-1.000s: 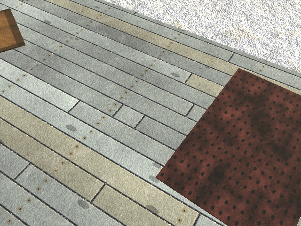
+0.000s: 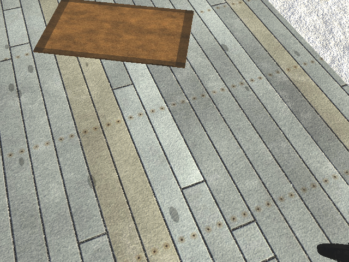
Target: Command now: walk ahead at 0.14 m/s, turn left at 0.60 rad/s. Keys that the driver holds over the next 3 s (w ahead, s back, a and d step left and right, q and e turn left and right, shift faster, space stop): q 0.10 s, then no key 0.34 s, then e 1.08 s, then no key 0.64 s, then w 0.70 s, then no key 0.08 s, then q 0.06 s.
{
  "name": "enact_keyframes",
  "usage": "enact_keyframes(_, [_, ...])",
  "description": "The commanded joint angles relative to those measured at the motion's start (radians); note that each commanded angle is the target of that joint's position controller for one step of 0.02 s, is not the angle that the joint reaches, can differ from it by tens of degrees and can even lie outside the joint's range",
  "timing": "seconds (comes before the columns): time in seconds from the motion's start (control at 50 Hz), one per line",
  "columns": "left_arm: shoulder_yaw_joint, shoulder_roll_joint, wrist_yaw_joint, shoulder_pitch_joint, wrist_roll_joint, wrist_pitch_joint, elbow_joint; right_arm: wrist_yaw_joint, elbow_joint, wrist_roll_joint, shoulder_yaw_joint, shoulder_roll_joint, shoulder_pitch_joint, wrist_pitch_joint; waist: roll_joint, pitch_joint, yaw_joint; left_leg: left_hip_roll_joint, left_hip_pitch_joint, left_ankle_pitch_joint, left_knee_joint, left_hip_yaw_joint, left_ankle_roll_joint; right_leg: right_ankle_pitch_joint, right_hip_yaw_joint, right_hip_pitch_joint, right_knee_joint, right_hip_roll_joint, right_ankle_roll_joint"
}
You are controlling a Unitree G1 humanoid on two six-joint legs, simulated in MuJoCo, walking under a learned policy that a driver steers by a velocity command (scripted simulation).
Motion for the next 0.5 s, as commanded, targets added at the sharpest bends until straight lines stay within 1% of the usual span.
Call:
enact_keyframes(0.02, [0.027, 0.134, 0.019, 0.011, 0.011, 0.004, -0.082, -0.017, -0.058, 0.015, -0.045, -0.138, 0.079, -0.003, 0.017, -0.250, -0.037, 0.278, 0.417, 0.297, -0.219, -0.392, 0.216, 0.083, 0.084, -0.304, 0.037, -0.047, 0.006])
enact_keyframes(0.04, [0.029, 0.136, 0.020, 0.024, 0.011, 0.017, -0.080, -0.021, -0.061, 0.001, -0.045, -0.144, 0.058, 0.001, 0.050, -0.227, -0.009, 0.253, 0.313, 0.292, -0.242, -0.369, 0.207, 0.105, 0.082, -0.231, 0.002, -0.046, 0.008])
enact_keyframes(0.06, [0.028, 0.124, 0.022, 0.041, 0.015, 0.024, -0.074, -0.023, -0.062, -0.010, -0.048, -0.147, 0.041, 0.002, 0.067, -0.225, 0.005, 0.237, 0.257, 0.322, -0.249, -0.351, 0.207, 0.117, 0.070, -0.190, -0.034, -0.033, 0.015])
enact_keyframes(0.08, [0.024, 0.108, 0.025, 0.051, 0.018, 0.027, -0.068, -0.028, -0.059, -0.013, -0.050, -0.151, 0.038, 0.002, 0.074, -0.233, 0.011, 0.225, 0.226, 0.362, -0.246, -0.328, 0.207, 0.126, 0.062, -0.165, -0.079, -0.024, 0.023])
enact_keyframes(0.12, [0.017, 0.087, 0.031, 0.038, 0.021, 0.031, -0.068, -0.041, -0.047, -0.009, -0.052, -0.156, 0.046, 0.005, 0.073, -0.255, 0.006, 0.219, 0.220, 0.377, -0.235, -0.315, 0.205, 0.156, 0.062, -0.158, -0.160, -0.012, 0.039])
enact_keyframes(0.14, [0.014, 0.081, 0.032, 0.029, 0.020, 0.035, -0.067, -0.047, -0.044, -0.006, -0.051, -0.154, 0.046, 0.010, 0.075, -0.268, 0.001, 0.217, 0.219, 0.338, -0.230, -0.312, 0.198, 0.184, 0.065, -0.151, -0.192, -0.013, 0.044])
enact_keyframes(0.16, [0.012, 0.077, 0.031, 0.017, 0.018, 0.040, -0.069, -0.053, -0.042, -0.003, -0.049, -0.149, 0.041, 0.015, 0.082, -0.273, -0.005, 0.209, 0.210, 0.267, -0.231, -0.309, 0.187, 0.216, 0.066, -0.138, -0.226, -0.015, 0.046])
enact_keyframes(0.2, [0.010, 0.071, 0.029, -0.017, 0.011, 0.047, -0.079, -0.058, -0.035, -0.005, -0.043, -0.138, 0.034, 0.025, 0.106, -0.257, -0.019, 0.193, 0.177, 0.098, -0.245, -0.315, 0.166, 0.260, 0.065, -0.104, -0.294, -0.015, 0.045])
enact_keyframes(0.24, [0.008, 0.068, 0.025, -0.047, 0.009, 0.048, -0.092, -0.056, -0.025, -0.011, -0.037, -0.128, 0.039, 0.031, 0.130, -0.227, -0.035, 0.191, 0.160, -0.021, -0.250, -0.336, 0.158, 0.264, 0.062, -0.073, -0.363, -0.013, 0.038])
enact_keyframes(0.28, [0.008, 0.068, 0.019, -0.063, 0.009, 0.041, -0.103, -0.050, -0.013, -0.012, -0.031, -0.117, 0.050, 0.035, 0.145, -0.207, -0.050, 0.201, 0.177, -0.051, -0.229, -0.366, 0.154, 0.239, 0.055, -0.044, -0.441, -0.009, 0.025])
enact_keyframes(0.3, [0.008, 0.064, 0.014, -0.059, 0.009, 0.035, -0.105, -0.048, -0.007, -0.011, -0.025, -0.109, 0.051, 0.036, 0.145, -0.202, -0.047, 0.204, 0.189, -0.038, -0.208, -0.379, 0.148, 0.241, 0.049, -0.016, -0.504, -0.006, 0.013])
enact_keyframes(0.32, [0.008, 0.052, 0.008, -0.038, 0.011, 0.029, -0.100, -0.046, -0.003, -0.007, -0.017, -0.095, 0.044, 0.038, 0.139, -0.199, -0.027, 0.194, 0.186, -0.027, -0.179, -0.378, 0.130, 0.291, 0.036, 0.045, -0.612, 0.000, -0.003])
enact_keyframes(0.34, [0.007, 0.045, 0.003, -0.020, 0.018, 0.023, -0.096, -0.046, 0.010, -0.004, -0.006, -0.069, 0.060, 0.038, 0.125, -0.190, -0.011, 0.166, 0.170, -0.035, -0.152, -0.365, 0.092, 0.386, 0.035, 0.123, -0.750, -0.005, -0.025])
enact_keyframes(0.36, [0.014, 0.091, 0.003, -0.014, 0.038, 0.019, -0.105, -0.046, 0.024, -0.011, 0.004, -0.039, 0.112, 0.033, 0.049, -0.189, -0.031, 0.112, 0.137, -0.120, -0.082, -0.323, 0.031, 0.483, 0.132, 0.190, -0.814, -0.109, -0.064])
enact_keyframes(0.38, [0.028, 0.168, 0.007, -0.068, 0.050, 0.022, -0.115, -0.043, 0.028, -0.015, 0.003, -0.027, 0.192, 0.024, -0.169, -0.170, -0.117, -0.011, 0.079, -0.289, 0.012, -0.177, -0.030, 0.623, 0.277, 0.191, -0.832, -0.243, -0.166])
enact_keyframes(0.4, [0.014, 0.099, 0.006, -0.076, 0.052, 0.023, -0.105, -0.047, 0.018, -0.023, -0.003, -0.063, 0.138, 0.019, -0.225, -0.170, -0.084, 0.011, 0.142, -0.312, 0.025, -0.130, -0.066, 0.535, 0.347, 0.090, -0.874, -0.291, -0.243])
enact_keyframes(0.42, [0.001, 0.062, 0.003, -0.109, 0.045, 0.020, -0.115, -0.049, 0.024, -0.020, -0.014, -0.092, 0.106, 0.021, -0.180, -0.152, -0.076, 0.029, 0.193, -0.257, 0.016, -0.128, -0.076, 0.466, 0.304, 0.068, -0.876, -0.243, -0.223])
enact_keyframes(0.44, [0.004, 0.070, 0.002, -0.109, 0.032, 0.019, -0.105, -0.050, 0.027, -0.023, -0.011, -0.069, 0.078, 0.027, -0.169, -0.146, -0.071, 0.032, 0.224, -0.177, -0.035, -0.117, -0.080, 0.402, 0.253, 0.070, -0.858, -0.189, -0.175])
enact_keyframes(0.46, [-0.003, 0.055, -0.002, -0.091, 0.025, 0.014, -0.098, -0.050, 0.035, -0.034, -0.002, -0.040, 0.063, 0.036, -0.164, -0.145, -0.056, 0.046, 0.288, -0.110, -0.084, -0.130, -0.086, 0.344, 0.220, 0.046, -0.853, -0.148, -0.136])
enact_keyframes(0.48, [-0.009, 0.045, -0.005, -0.075, 0.024, 0.010, -0.085, -0.047, 0.042, -0.039, 0.001, -0.024, 0.066, 0.043, -0.154, -0.133, -0.055, 0.058, 0.341, -0.069, -0.113, -0.141, -0.084, 0.280, 0.196, 0.009, -0.857, -0.123, -0.108])
enact_keyframes(0.5, [-0.011, 0.048, -0.008, -0.062, 0.024, 0.010, -0.078, -0.044, 0.048, -0.037, 0.002, -0.022, 0.068, 0.044, -0.139, -0.114, -0.056, 0.061, 0.370, -0.062, -0.116, -0.139, -0.074, 0.225, 0.176, -0.024, -0.861, -0.099, -0.089])
Next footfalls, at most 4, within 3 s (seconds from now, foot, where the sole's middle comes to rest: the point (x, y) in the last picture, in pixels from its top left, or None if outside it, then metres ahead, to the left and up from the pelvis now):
0.36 right None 0.16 -0.16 -0.76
1.02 right None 0.14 -0.19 -0.76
1.54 left None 0.21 0.01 -0.76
1.88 right None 0.06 -0.21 -0.76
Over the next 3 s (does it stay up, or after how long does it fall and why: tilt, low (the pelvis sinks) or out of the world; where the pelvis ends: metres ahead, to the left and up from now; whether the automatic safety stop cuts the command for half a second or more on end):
stays up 0.38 -0.25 0.00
